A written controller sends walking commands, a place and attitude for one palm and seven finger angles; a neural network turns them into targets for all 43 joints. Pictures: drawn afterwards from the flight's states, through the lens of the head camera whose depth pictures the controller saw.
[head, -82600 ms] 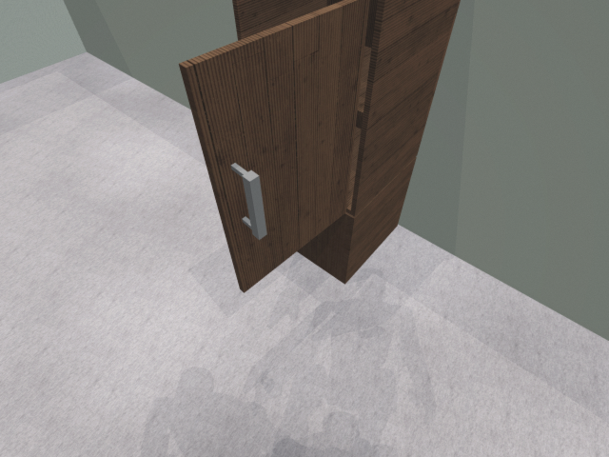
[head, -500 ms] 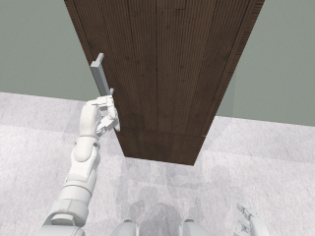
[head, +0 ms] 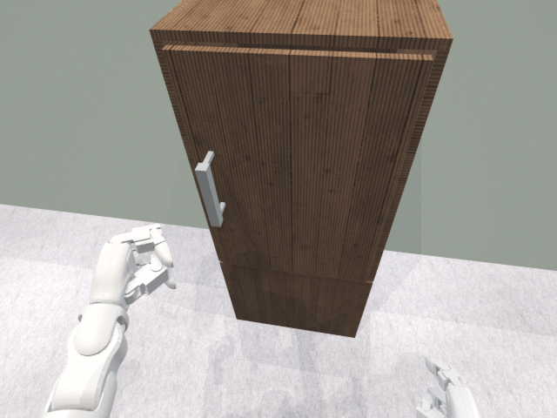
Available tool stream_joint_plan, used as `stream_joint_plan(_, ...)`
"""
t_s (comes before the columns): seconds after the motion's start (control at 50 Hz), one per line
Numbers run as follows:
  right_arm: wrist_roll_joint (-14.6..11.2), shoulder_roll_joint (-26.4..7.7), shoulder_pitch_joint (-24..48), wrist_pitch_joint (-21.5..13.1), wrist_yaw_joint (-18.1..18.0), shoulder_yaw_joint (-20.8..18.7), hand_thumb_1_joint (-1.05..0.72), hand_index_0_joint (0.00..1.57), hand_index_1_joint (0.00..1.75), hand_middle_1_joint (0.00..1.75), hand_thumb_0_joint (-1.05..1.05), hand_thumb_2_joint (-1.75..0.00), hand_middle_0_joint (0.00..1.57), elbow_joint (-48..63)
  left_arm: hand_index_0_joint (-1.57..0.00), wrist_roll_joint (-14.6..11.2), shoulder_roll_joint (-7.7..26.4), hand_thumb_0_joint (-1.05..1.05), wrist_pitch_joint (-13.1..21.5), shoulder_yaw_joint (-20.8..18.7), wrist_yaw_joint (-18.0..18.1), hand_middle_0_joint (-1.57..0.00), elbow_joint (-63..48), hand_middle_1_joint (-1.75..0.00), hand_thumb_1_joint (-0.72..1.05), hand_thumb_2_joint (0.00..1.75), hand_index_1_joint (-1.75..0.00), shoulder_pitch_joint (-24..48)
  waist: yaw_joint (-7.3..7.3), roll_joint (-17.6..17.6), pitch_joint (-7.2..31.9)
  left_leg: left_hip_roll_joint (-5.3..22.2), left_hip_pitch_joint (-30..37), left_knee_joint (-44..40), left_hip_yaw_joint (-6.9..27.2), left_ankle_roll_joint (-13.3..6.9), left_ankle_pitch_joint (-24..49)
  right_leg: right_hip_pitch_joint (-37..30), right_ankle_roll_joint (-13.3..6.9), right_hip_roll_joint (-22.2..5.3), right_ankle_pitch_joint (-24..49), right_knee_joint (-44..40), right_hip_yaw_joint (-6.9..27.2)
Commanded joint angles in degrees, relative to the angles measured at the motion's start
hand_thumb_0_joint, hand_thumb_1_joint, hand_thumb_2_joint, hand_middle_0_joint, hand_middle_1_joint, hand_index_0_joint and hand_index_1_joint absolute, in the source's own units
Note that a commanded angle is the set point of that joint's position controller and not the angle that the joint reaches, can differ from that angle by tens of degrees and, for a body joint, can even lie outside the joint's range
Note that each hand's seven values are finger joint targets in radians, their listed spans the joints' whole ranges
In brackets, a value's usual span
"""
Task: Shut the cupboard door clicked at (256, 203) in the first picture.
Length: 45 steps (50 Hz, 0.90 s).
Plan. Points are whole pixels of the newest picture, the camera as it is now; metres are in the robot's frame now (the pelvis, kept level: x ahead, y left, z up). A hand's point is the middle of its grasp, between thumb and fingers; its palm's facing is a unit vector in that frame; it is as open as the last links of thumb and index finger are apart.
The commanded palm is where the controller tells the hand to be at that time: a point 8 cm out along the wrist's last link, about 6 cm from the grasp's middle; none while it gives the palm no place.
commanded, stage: draw the hand back to the body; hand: left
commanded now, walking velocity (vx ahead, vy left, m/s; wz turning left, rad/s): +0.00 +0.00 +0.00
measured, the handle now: (213, 190) +0.54 +0.17 +0.00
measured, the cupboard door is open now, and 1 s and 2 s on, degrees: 0 0 0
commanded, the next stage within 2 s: step back with the hand held close in 0.96 s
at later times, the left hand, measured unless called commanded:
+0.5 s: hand (42, 283) +0.22 +0.27 +0.17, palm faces +0.41 -0.83 -0.38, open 5.5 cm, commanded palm +0.17 +0.31 +0.19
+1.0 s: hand (20, 291) +0.20 +0.27 +0.19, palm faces +0.46 -0.80 -0.39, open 7.4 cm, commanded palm +0.15 +0.31 +0.20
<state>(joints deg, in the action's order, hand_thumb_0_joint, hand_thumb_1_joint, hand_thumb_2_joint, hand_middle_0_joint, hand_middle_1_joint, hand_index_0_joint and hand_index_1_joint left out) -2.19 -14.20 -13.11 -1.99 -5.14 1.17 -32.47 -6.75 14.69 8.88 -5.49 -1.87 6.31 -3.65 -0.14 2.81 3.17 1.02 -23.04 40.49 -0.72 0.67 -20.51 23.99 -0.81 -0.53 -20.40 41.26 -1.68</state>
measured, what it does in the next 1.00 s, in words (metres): stands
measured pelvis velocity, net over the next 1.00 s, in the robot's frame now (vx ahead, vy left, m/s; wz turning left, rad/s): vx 0.01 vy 0.01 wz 0.00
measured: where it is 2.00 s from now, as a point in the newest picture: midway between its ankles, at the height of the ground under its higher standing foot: outside the picture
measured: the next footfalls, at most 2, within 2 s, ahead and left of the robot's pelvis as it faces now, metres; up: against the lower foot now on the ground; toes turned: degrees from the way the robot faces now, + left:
none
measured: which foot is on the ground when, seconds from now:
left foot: down 0.00-1.00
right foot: down 0.00-1.00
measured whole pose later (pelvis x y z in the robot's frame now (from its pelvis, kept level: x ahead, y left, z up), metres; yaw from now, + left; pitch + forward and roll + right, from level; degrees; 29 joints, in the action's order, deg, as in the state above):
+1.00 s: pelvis +0.01 +0.01 +0.03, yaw +0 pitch -5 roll +0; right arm -0.2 -13.0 -11.8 -6.7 -5.1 1.2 -36.9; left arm -3.8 19.2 4.1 -19.3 5.6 -20.4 -25.2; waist -3.7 4.3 -0.4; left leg 1.0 -4.8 24.5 -1.1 0.3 -14.6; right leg 5.4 -0.3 -0.2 -13.9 24.3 -1.6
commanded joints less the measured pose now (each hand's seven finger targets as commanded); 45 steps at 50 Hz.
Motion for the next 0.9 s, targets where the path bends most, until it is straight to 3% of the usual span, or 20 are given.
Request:
stream_joint_plan(0.0, 0.3, -4.2, 7.4, -2.6, -1.4, -1.1, -0.9, 0.2, 0.3, 0.3, 0.0, -0.9, 0.2, 9.1, -0.97, 2.1, 10.2, 0.0, -0.6, -5.7, 5.6, -0.97, -18.9, -1.14, 0.9, 0.9, -1.14, 4.5, -1.39, -4.0, 7.3, -1.0, 7.6, -11.2, -0.7, -3.0, 10.1, -11.4, 0.4, -1.0, 11.6, -13.4, 1.6)
stream_joint_plan(0.16, 1.2, -3.9, 8.6, -4.3, -1.2, -0.2, -0.9, 0.2, 0.3, 0.3, 0.0, -0.9, 0.2, 7.9, -0.75, 3.6, 10.0, 0.0, -2.8, -7.0, 7.6, -0.75, -26.7, -0.9, 0.9, 0.9, -0.9, 1.0, -1.75, 0.7, 2.9, -0.5, 15.0, -18.0, 0.1, -2.1, 13.4, -15.1, -0.1, 0.0, 13.1, -17.7, -0.5)
stream_joint_plan(0.28, 1.7, -4.2, 9.2, -5.3, -0.5, -0.5, -0.9, 0.2, 0.3, 0.3, 0.0, -0.9, 0.2, 7.1, -0.58, 3.6, 12.7, 0.0, -3.3, -11.7, 8.0, -0.58, -31.4, -0.72, 0.9, 0.9, -0.72, -6.3, -2.82, -0.6, 1.9, -0.2, 16.6, -19.5, 0.0, -1.9, 18.2, -18.2, 0.0, 0.1, 17.3, -19.3, -0.6)
stream_joint_plan(0.3, 1.8, -3.9, 9.1, -5.4, -0.3, -0.4, -0.9, 0.2, 0.3, 0.3, 0.0, -0.9, 0.2, 7.2, -0.56, 3.6, 12.3, 0.0, -3.2, -11.8, 8.0, -0.56, -33.2, -0.69, 0.9, 0.9, -0.69, -6.4, -2.83, 1.1, 2.8, -0.2, 17.1, -19.6, -0.1, -1.8, 19.4, -19.1, 0.0, -0.2, 18.2, -19.0, -0.6)
stream_joint_plan(0.36, 2.0, -3.7, 9.0, -5.7, 0.1, -0.6, -0.9, 0.2, 0.3, 0.3, 0.0, -0.9, 0.2, 6.9, -0.47, 3.6, 13.4, 0.0, -3.2, -14.4, 8.2, -0.47, -35.8, -0.6, 0.9, 0.9, -0.6, -9.6, -3.18, 1.2, 3.3, -0.1, 17.7, -19.4, -0.1, -1.6, 22.2, -20.0, 0.0, -0.1, 20.4, -18.9, -0.8)
stream_joint_plan(0.38, 2.1, -4.1, 9.2, -5.9, 0.1, -0.7, -0.9, 0.2, 0.3, 0.3, 0.0, -0.9, 0.2, 6.6, -0.45, 3.5, 14.5, 0.0, -3.4, -16.0, 8.2, -0.45, -35.2, -0.57, 0.9, 0.9, -0.57, -11.7, -3.59, -0.5, 2.2, 0.1, 17.1, -19.5, -0.1, -1.7, 22.4, -19.9, 0.1, 0.1, 20.8, -19.5, -0.8)
stream_joint_plan(0.4, 1.9, -3.8, 9.1, -5.7, 0.2, -0.7, -0.9, 0.2, 0.3, 0.3, 0.0, -0.9, 0.2, 6.7, -0.42, 3.5, 13.2, 0.0, -3.4, -15.2, 8.1, -0.42, -36.6, -0.54, 0.9, 0.9, -0.54, -11.6, -3.15, 1.1, 2.1, 0.1, 17.4, -19.6, -0.3, -1.6, 22.5, -20.0, 0.1, -0.2, 20.5, -19.2, -0.8)
stream_joint_plan(0.48, 2.1, -4.2, 9.3, -6.3, 0.2, -1.1, -0.9, 0.2, 0.3, 0.3, 0.0, -0.9, 0.2, 6.2, -0.31, 3.3, 16.3, 0.0, -3.1, -19.9, 8.4, -0.31, -38.0, -0.42, 0.9, 0.9, -0.42, -14.2, -3.89, 1.0, 0.8, 0.1, 16.9, -19.9, -0.2, -1.7, 21.0, -19.6, 0.2, 0.1, 19.3, -20.1, -0.7)
stream_joint_plan(0.56, 1.9, -3.8, 9.2, -6.7, 0.3, -1.4, -0.9, 0.2, 0.3, 0.3, 0.0, -0.9, 0.2, 6.1, -0.2, 3.0, 17.0, 0.0, -2.2, -22.4, 8.7, -0.2, -40.5, -0.3, 0.9, 0.9, -0.3, -16.3, -4.06, 0.7, 0.9, 0.1, 16.6, -19.9, -0.2, -1.5, 20.1, -19.9, 0.1, 0.0, 18.1, -19.7, -0.9)
stream_joint_plan(0.64, 1.7, -4.4, 8.7, -6.8, 0.4, -1.8, -0.9, 0.2, 0.3, 0.3, 0.0, -0.9, 0.2, 5.5, -0.2, 3.0, 13.6, 0.0, -2.6, -18.9, 8.4, -0.2, -37.1, -0.3, 0.9, 0.9, -0.3, -16.3, -3.1, -1.3, -2.1, 0.3, 16.3, -20.0, -0.6, -1.9, 18.8, -17.7, 0.5, -0.2, 16.9, -20.3, -0.7)
stream_joint_plan(0.68, 1.8, -4.8, 8.9, -6.9, 0.1, -1.9, -0.9, 0.2, 0.3, 0.3, 0.0, -0.9, 0.2, 5.2, -0.2, 3.2, 14.6, 0.0, -2.7, -19.5, 8.5, -0.2, -36.3, -0.3, 0.9, 0.9, -0.3, -15.6, -3.36, -1.1, -2.7, 0.3, 16.3, -20.2, -0.6, -2.2, 17.5, -17.2, 0.5, -0.2, 15.6, -21.2, -0.5)
stream_joint_plan(0.76, 1.9, -4.3, 9.4, -7.3, -0.1, -1.9, -0.9, 0.2, 0.3, 0.3, 0.0, -0.9, 0.2, 5.5, -0.2, 3.4, 16.1, 0.0, -1.7, -20.7, 9.0, -0.2, -39.3, -0.3, 0.9, 0.9, -0.3, -14.4, -3.86, 0.0, 0.7, -0.3, 17.0, -20.2, -0.5, -2.3, 16.4, -18.8, 0.4, -0.3, 14.5, -20.5, -0.3)
stream_joint_plan(0.78, 2.0, -4.5, 9.6, -7.6, -0.3, -2.0, -0.9, 0.2, 0.3, 0.3, 0.0, -0.9, 0.2, 5.3, -0.2, 3.4, 17.4, 0.0, -1.5, -21.8, 9.1, -0.2, -39.9, -0.3, 0.9, 0.9, -0.3, -14.8, -4.19, 1.2, 1.2, -0.2, 17.3, -20.0, -0.7, -2.3, 17.0, -19.3, 0.3, -0.4, 15.3, -20.9, 0.0)
stream_joint_plan(0.8, 1.9, -4.0, 9.6, -7.7, -0.3, -1.8, -0.9, 0.2, 0.3, 0.3, 0.0, -0.9, 0.2, 5.3, -0.2, 3.4, 16.4, 0.0, -1.3, -21.1, 9.1, -0.2, -40.7, -0.3, 0.9, 0.9, -0.3, -14.7, -4.05, 2.3, 1.6, -0.3, 17.2, -20.0, -0.7, -2.2, 17.6, -19.9, 0.2, -0.6, 16.0, -20.2, -0.1)
stream_joint_plan(0.88, 2.0, -4.0, 9.8, -8.0, -0.4, -1.9, -0.9, 0.2, 0.3, 0.3, 0.0, -0.9, 0.2, 4.9, -0.2, 3.2, 17.1, 0.0, -1.4, -22.3, 9.0, -0.2, -38.8, -0.3, 0.9, 0.9, -0.3, -16.4, -4.25, 0.2, -1.3, -0.1, 16.3, -19.9, -0.9, -2.2, 17.0, -18.4, 0.4, -0.3, 15.6, -21.6, 0.1)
